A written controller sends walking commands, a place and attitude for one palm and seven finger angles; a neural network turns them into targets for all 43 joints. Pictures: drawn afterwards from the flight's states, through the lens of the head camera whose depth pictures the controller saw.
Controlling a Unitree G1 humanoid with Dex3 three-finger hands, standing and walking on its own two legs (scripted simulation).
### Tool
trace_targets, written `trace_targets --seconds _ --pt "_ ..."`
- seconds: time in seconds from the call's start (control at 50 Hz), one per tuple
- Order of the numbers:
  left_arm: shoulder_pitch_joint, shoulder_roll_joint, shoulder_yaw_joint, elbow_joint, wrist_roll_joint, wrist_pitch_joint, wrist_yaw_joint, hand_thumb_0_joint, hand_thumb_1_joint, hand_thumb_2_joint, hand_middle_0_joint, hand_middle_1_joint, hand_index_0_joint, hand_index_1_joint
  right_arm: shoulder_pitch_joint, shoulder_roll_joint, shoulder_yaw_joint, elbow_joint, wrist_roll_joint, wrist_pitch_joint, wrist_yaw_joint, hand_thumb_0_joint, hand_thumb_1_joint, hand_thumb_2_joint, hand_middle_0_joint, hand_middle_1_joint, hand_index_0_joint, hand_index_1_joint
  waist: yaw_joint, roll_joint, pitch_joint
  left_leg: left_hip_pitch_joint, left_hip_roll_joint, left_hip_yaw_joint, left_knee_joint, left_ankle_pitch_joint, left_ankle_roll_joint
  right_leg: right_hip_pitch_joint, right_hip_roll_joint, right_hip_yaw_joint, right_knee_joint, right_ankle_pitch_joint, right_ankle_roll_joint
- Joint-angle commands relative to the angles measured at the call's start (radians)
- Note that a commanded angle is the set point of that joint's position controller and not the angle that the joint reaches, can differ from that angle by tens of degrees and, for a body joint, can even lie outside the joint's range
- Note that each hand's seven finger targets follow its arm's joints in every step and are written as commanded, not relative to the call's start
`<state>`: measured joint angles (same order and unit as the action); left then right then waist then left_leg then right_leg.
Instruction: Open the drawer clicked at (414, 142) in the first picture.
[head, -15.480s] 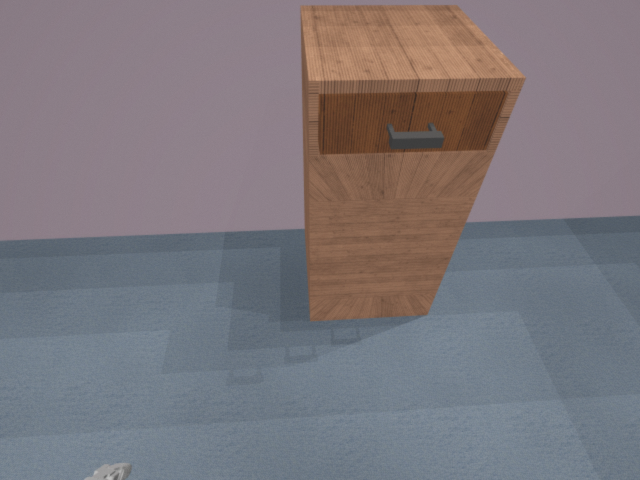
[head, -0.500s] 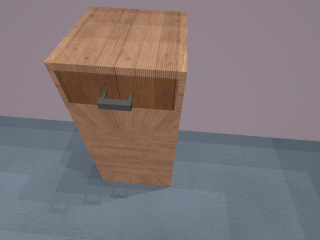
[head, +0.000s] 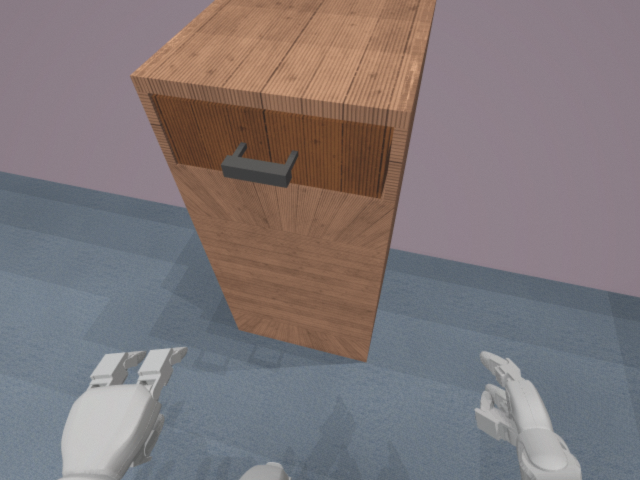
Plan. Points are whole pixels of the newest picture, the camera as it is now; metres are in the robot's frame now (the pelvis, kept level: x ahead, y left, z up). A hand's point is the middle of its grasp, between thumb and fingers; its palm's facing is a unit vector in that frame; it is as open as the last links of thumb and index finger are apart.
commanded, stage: raise the hand with hooked fingers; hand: left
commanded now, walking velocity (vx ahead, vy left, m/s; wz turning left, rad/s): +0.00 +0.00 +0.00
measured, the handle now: (262, 161) +0.54 +0.21 +0.07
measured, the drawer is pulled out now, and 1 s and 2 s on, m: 0.00 0.00 0.00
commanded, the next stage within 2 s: move the hooked fingers above the handle in 1.36 s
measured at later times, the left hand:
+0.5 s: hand (153, 285) +0.28 +0.25 +0.10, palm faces +0.15 -0.08 -0.99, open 12.2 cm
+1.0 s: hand (110, 190) +0.34 +0.30 +0.18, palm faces +0.09 -0.06 -0.99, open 13.8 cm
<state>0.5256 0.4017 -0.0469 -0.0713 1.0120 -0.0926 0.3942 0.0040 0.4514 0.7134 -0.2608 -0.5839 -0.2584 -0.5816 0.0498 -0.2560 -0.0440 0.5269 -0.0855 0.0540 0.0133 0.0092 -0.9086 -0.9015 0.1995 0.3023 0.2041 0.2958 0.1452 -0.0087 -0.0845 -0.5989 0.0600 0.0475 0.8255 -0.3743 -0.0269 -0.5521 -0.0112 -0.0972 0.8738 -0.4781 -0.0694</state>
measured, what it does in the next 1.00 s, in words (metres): shifts its weight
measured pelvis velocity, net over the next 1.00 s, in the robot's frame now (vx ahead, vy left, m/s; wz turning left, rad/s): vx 0.00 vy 0.07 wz -0.07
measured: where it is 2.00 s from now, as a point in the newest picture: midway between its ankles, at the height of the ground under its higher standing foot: outside the picture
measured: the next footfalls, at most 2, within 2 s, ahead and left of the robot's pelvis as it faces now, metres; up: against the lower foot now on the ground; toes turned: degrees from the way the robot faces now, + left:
none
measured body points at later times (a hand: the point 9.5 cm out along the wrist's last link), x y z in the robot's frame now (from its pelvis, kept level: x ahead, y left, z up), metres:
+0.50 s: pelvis +0.01 +0.02 +0.02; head +0.04 -0.02 +0.47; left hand +0.26 +0.25 +0.15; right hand +0.17 -0.25 -0.09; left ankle +0.02 +0.16 -0.70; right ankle -0.02 -0.07 -0.70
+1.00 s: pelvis +0.00 +0.07 +0.04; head +0.01 +0.04 +0.49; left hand +0.33 +0.30 +0.24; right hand +0.20 -0.14 -0.06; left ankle +0.02 +0.16 -0.70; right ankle -0.02 -0.07 -0.70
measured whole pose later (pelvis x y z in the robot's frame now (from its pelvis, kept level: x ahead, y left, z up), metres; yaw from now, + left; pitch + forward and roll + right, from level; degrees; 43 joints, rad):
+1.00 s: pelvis +0.00 +0.07 +0.04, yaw -4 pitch -1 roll +0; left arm -0.21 0.55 -0.05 0.00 0.89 0.13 -0.08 0.00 -0.49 0.31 -0.32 -1.20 -0.32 -1.20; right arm 0.09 -0.22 0.04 0.61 0.01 0.15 -0.01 0.01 -0.91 -0.90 0.20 0.30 0.21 0.30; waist 0.09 0.08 0.01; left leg -0.23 -0.04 0.00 0.46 -0.22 0.04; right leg -0.18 -0.04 -0.01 0.45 -0.26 0.02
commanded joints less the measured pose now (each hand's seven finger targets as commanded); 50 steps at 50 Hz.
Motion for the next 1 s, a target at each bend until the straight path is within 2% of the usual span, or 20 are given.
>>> trace_targets --seconds 0.0,0.06,0.12,0.16,0.2,0.26,0.3,0.36,0.4,0.44,0.48,0.52,0.56,0.6,0.7,0.8,0.82,0.92,0.96,0.98 --pt "-0.410 0.173 0.141 -0.314 -0.032 -0.075 0.077 0.000 0.247 0.620 -0.247 -0.720 -0.247 -0.720 -0.036 -0.065 -0.015 -0.108 0.000 -0.051 -0.025 0.000 -0.900 -0.900 0.200 0.300 0.200 0.300 -0.153 0.025 -0.162 0.227 -0.107 -0.040 0.040 0.186 0.070 -0.082 0.005 0.260 -0.235 0.266 0.024" --pt "-0.376 0.182 0.147 -0.155 -0.023 -0.041 0.029 0.000 0.177 0.590 -0.252 -0.765 -0.252 -0.765 -0.059 -0.066 -0.005 -0.094 0.001 -0.035 -0.022 0.000 -0.900 -0.900 0.200 0.300 0.200 0.300 -0.124 -0.049 -0.109 0.133 -0.107 -0.035 -0.011 0.157 0.067 0.006 -0.006 0.247 -0.264 0.296 0.042" --pt "-0.220 0.162 0.133 -0.073 -0.055 0.068 -0.065 0.000 0.107 0.560 -0.257 -0.810 -0.257 -0.810 -0.069 -0.069 0.003 -0.104 0.038 -0.005 -0.016 0.000 -0.900 -0.900 0.200 0.300 0.200 0.300 -0.062 -0.069 -0.184 0.120 -0.103 -0.018 -0.104 0.211 0.060 0.192 -0.011 0.225 -0.257 0.466 0.057" --pt "-0.166 0.230 0.189 -0.112 -0.085 0.106 -0.120 0.000 0.060 0.540 -0.260 -0.840 -0.260 -0.840 -0.077 -0.076 0.012 -0.116 0.048 0.001 -0.021 0.000 -0.900 -0.900 0.200 0.300 0.200 0.300 -0.036 -0.105 -0.238 0.122 -0.108 -0.015 -0.136 0.255 0.056 0.332 -0.027 0.232 -0.233 0.643 0.079" --pt "-0.131 0.267 0.224 -0.131 -0.102 0.115 -0.160 0.000 0.013 0.520 -0.263 -0.870 -0.263 -0.870 -0.090 -0.082 0.023 -0.119 0.053 0.000 -0.024 0.000 -0.900 -0.900 0.200 0.300 0.200 0.300 -0.027 -0.104 -0.226 0.124 -0.108 -0.012 -0.161 0.257 0.053 0.384 -0.034 0.229 -0.225 0.722 0.085" --pt "-0.225 0.260 0.219 -0.267 -0.107 0.071 -0.168 0.000 -0.057 0.490 -0.268 -0.915 -0.268 -0.915 -0.089 -0.080 0.022 -0.125 0.048 -0.005 -0.037 0.000 -0.900 -0.900 0.200 0.300 0.200 0.300 -0.035 -0.051 -0.181 0.151 -0.104 -0.023 -0.197 0.228 0.057 0.345 -0.031 0.216 -0.270 0.586 0.078" --pt "-0.293 0.298 0.268 -0.325 -0.107 0.026 -0.126 0.000 -0.103 0.470 -0.272 -0.945 -0.272 -0.945 -0.082 -0.080 0.017 -0.123 0.042 -0.025 -0.052 0.000 -0.900 -0.900 0.200 0.300 0.200 0.300 -0.043 -0.037 -0.177 0.174 -0.106 -0.029 -0.191 0.238 0.060 0.328 -0.030 0.226 -0.290 0.561 0.076" --pt "-0.333 0.278 0.285 -0.294 -0.095 -0.023 -0.067 0.000 -0.173 0.440 -0.277 -0.990 -0.277 -0.990 -0.059 -0.069 -0.001 -0.094 0.036 -0.042 -0.053 0.000 -0.900 -0.900 0.200 0.300 0.200 0.300 -0.057 -0.017 -0.176 0.213 -0.118 -0.034 -0.189 0.254 0.061 0.291 -0.025 0.205 -0.292 0.553 0.067" --pt "-0.389 0.291 0.300 -0.264 -0.086 -0.014 -0.042 0.000 -0.220 0.420 -0.280 -1.020 -0.280 -1.020 -0.053 -0.073 -0.015 -0.082 0.041 -0.041 -0.047 0.000 -0.900 -0.900 0.200 0.300 0.200 0.300 -0.061 -0.014 -0.194 0.238 -0.121 -0.029 -0.192 0.270 0.062 0.281 -0.017 0.189 -0.296 0.524 0.059" --pt "-0.414 0.264 0.265 -0.221 -0.089 0.026 -0.040 0.000 -0.267 0.400 -0.283 -1.050 -0.283 -1.050 -0.051 -0.079 -0.026 -0.071 0.054 -0.035 -0.044 0.000 -0.900 -0.900 0.200 0.300 0.200 0.300 -0.065 0.014 -0.195 0.265 -0.117 -0.018 -0.206 0.286 0.060 0.271 -0.012 0.153 -0.297 0.517 0.056" --pt "-0.471 0.249 0.216 -0.207 -0.092 0.079 -0.067 0.000 -0.313 0.380 -0.287 -1.080 -0.287 -1.080 -0.056 -0.086 -0.030 -0.065 0.067 -0.025 -0.041 0.000 -0.900 -0.900 0.200 0.300 0.200 0.300 -0.070 0.042 -0.206 0.301 -0.111 -0.012 -0.229 0.313 0.059 0.280 -0.006 0.128 -0.302 0.509 0.054" --pt "-0.521 0.223 0.150 -0.197 -0.100 0.132 -0.116 0.000 -0.360 0.360 -0.290 -1.110 -0.290 -1.110 -0.069 -0.088 -0.026 -0.070 0.084 -0.019 -0.040 0.000 -0.900 -0.900 0.200 0.300 0.200 0.300 -0.078 0.031 -0.173 0.328 -0.106 -0.015 -0.255 0.327 0.060 0.280 0.002 0.111 -0.321 0.475 0.054" --pt "-0.599 0.233 0.112 -0.226 -0.105 0.166 -0.173 0.000 -0.407 0.340 -0.293 -1.140 -0.293 -1.140 -0.081 -0.093 -0.019 -0.077 0.089 -0.010 -0.046 0.000 -0.900 -0.900 0.200 0.300 0.200 0.300 -0.081 0.036 -0.168 0.370 -0.098 -0.022 -0.289 0.334 0.062 0.295 0.006 0.096 -0.342 0.438 0.054" --pt "-0.649 0.265 0.114 -0.231 -0.103 0.184 -0.226 0.000 -0.453 0.320 -0.297 -1.170 -0.297 -1.170 -0.094 -0.094 -0.007 -0.086 0.089 -0.003 -0.051 0.000 -0.900 -0.900 0.200 0.300 0.200 0.300 -0.079 0.023 -0.156 0.392 -0.094 -0.030 -0.311 0.343 0.063 0.310 0.011 0.091 -0.357 0.423 0.053" --pt "-0.795 0.350 0.172 -0.244 -0.074 0.178 -0.295 0.000 -0.500 0.300 -0.300 -1.200 -0.300 -1.200 -0.094 -0.084 0.018 -0.079 0.086 0.025 -0.050 0.000 -0.900 -0.900 0.200 0.300 0.200 0.300 -0.064 0.086 -0.146 0.455 -0.076 -0.057 -0.367 0.428 0.049 0.352 0.025 0.071 -0.384 0.409 0.037" --pt "-0.897 0.358 0.179 -0.123 -0.109 0.197 -0.353 0.000 -0.500 0.300 -0.300 -1.200 -0.300 -1.200 -0.087 -0.082 0.030 -0.063 0.098 0.046 -0.045 0.000 -0.900 -0.900 0.200 0.300 0.200 0.300 -0.065 0.081 -0.101 0.462 -0.071 -0.062 -0.415 0.427 0.037 0.382 0.032 0.061 -0.426 0.391 0.035" --pt "-0.931 0.337 0.148 -0.106 -0.110 0.203 -0.370 0.000 -0.500 0.300 -0.300 -1.200 -0.300 -1.200 -0.085 -0.082 0.033 -0.059 0.100 0.050 -0.043 0.000 -0.900 -0.900 0.200 0.300 0.200 0.300 -0.073 0.070 -0.096 0.461 -0.070 -0.063 -0.423 0.417 0.035 0.379 0.030 0.056 -0.430 0.378 0.036" --pt "-1.051 0.331 0.092 -0.147 -0.120 0.203 -0.450 0.000 -0.500 0.300 -0.300 -1.200 -0.300 -1.200 -0.078 -0.091 0.034 -0.071 0.100 0.046 -0.035 0.000 -0.900 -0.900 0.200 0.300 0.200 0.300 -0.082 0.106 -0.161 0.519 -0.065 -0.079 -0.437 0.449 0.033 0.394 0.030 0.056 -0.449 0.371 0.034" --pt "-1.030 0.333 0.091 -0.148 -0.122 0.189 -0.474 0.000 -0.500 0.300 -0.300 -1.200 -0.300 -1.200 -0.067 -0.096 0.029 -0.070 0.097 0.044 -0.034 0.000 -0.900 -0.900 0.200 0.300 0.200 0.300 -0.081 0.095 -0.180 0.536 -0.062 -0.088 -0.439 0.477 0.033 0.397 0.033 0.055 -0.455 0.377 0.035" --pt "-0.984 0.318 0.085 -0.120 -0.127 0.186 -0.488 0.000 -0.500 0.300 -0.300 -1.200 -0.300 -1.200 -0.063 -0.097 0.029 -0.072 0.097 0.044 -0.033 0.000 -0.900 -0.900 0.200 0.300 0.200 0.300 -0.078 0.075 -0.152 0.524 -0.064 -0.082 -0.441 0.461 0.037 0.391 0.033 0.055 -0.463 0.373 0.036"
